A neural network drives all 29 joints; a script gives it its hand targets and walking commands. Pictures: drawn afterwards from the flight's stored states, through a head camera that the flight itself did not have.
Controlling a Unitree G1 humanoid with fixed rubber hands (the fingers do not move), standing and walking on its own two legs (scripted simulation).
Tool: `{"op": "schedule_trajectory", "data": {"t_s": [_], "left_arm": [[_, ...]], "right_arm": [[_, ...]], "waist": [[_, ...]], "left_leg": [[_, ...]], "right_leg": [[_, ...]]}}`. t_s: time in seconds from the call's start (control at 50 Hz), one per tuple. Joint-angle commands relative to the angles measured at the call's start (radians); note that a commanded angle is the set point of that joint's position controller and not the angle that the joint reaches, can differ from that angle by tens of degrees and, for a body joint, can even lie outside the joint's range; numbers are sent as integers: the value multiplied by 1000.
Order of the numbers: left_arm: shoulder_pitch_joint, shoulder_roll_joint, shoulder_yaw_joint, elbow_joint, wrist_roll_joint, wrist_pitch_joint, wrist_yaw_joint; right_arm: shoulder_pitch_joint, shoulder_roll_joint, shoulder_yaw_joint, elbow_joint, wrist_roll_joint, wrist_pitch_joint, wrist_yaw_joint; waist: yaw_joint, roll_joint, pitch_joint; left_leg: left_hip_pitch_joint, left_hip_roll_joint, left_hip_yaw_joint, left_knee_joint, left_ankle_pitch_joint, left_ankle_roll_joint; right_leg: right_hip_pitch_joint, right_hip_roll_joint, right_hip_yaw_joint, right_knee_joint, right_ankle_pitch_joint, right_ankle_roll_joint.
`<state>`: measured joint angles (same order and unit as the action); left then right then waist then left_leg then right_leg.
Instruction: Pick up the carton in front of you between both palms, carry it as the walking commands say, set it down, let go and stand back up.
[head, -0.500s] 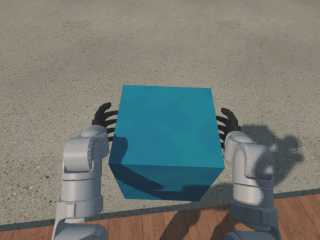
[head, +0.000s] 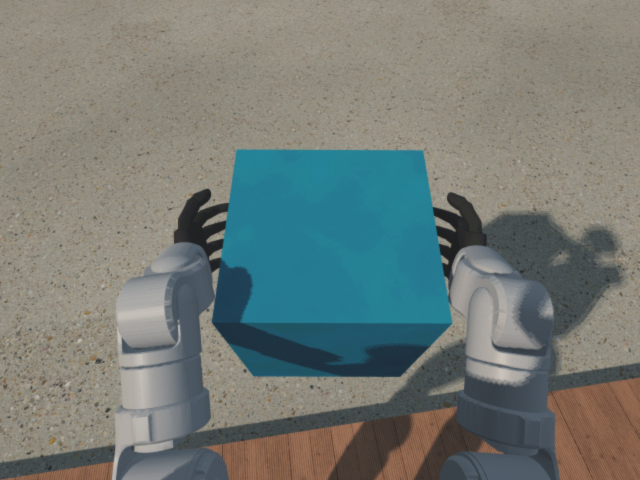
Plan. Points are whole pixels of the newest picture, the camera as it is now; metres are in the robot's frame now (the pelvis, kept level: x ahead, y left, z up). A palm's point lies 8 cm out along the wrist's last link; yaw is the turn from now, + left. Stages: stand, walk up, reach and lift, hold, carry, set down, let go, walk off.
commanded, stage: carry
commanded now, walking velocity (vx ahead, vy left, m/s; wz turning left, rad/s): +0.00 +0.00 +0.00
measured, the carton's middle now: (328, 276) +0.37 -0.01 +0.04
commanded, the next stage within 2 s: none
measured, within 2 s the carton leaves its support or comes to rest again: neither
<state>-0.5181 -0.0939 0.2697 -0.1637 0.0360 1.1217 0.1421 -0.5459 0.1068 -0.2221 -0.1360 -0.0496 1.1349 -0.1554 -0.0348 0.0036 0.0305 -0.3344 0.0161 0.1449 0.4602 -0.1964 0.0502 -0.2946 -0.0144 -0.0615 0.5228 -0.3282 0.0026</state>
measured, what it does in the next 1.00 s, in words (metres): steps on the spot: right foot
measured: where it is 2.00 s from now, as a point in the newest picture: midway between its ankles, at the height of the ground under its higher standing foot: outside the picture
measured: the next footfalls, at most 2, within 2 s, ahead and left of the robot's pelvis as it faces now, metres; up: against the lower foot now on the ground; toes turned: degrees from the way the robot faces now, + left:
right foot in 0.02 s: +0.01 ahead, -0.10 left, +0.00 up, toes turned -4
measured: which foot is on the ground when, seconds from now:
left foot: down 0.00-1.00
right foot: up 0.00-0.00, down 0.02-1.00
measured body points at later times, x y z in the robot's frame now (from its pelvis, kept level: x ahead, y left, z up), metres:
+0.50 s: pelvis +0.00 -0.02 -0.01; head +0.00 -0.02 +0.44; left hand +0.35 +0.14 +0.10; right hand +0.35 -0.16 +0.10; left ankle +0.01 +0.10 -0.74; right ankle -0.03 -0.10 -0.74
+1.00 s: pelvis -0.02 -0.01 -0.01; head -0.03 -0.01 +0.44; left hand +0.32 +0.15 +0.11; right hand +0.33 -0.16 +0.11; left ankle +0.01 +0.10 -0.74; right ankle -0.03 -0.10 -0.74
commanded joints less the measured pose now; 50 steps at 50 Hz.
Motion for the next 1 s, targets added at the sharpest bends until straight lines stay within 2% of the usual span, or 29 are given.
{"op": "schedule_trajectory", "data": {"t_s": [0.0,0.02,0.04,0.06,0.14,0.18,0.26,0.42,0.6,0.74,0.98], "left_arm": [[-529,-814,-694,4,-245,16,-126],[-546,-800,-690,17,-228,13,-123],[-553,-796,-681,27,-220,15,-123],[-564,-806,-677,34,-227,16,-125],[-643,-829,-696,24,-269,11,-127],[-635,-833,-693,47,-275,15,-125],[-665,-858,-691,62,-289,16,-121],[-690,-887,-683,93,-293,15,-117],[-678,-875,-652,127,-266,18,-108],[-685,-874,-640,144,-256,18,-103],[-702,-887,-644,146,-264,15,-102]], "right_arm": [[-571,852,719,-53,305,-6,125],[-591,852,711,-47,302,1,128],[-613,844,707,-36,298,3,129],[-629,842,702,-27,301,5,129],[-655,863,680,16,305,1,121],[-620,854,654,47,285,5,114],[-611,850,621,68,263,11,111],[-645,850,611,64,261,10,112],[-661,850,603,83,269,12,113],[-670,853,589,103,267,12,112],[-674,855,578,109,259,10,109]], "waist": [[37,63,-567],[48,-107,-527],[46,-171,-500],[51,-166,-478],[49,-79,-497],[49,-56,-511],[46,-36,-506],[43,-14,-501],[40,-9,-474],[39,-6,-458],[38,-4,-462]], "left_leg": [[193,122,-87,106,333,21],[104,68,-55,90,4,-22],[68,50,-54,88,-119,-41],[68,51,-54,93,-104,-46],[150,94,-71,118,206,-36],[163,100,-74,129,244,-33],[179,103,-77,130,234,-33],[200,125,-101,107,254,-22],[182,131,-117,69,206,-18],[171,132,-123,48,174,-16],[170,133,-127,34,160,-12]], "right_leg": [[275,-111,73,-121,530,-39],[291,-207,139,-28,883,-91],[295,-230,145,-29,934,-116],[281,-226,140,-28,893,-114],[205,-157,87,40,794,-80],[200,-150,89,47,770,-72],[180,-149,93,40,742,-67],[143,-128,84,13,530,-60],[120,-120,82,-20,386,-59],[104,-118,84,-38,323,-60],[93,-118,87,-46,288,-61]]}}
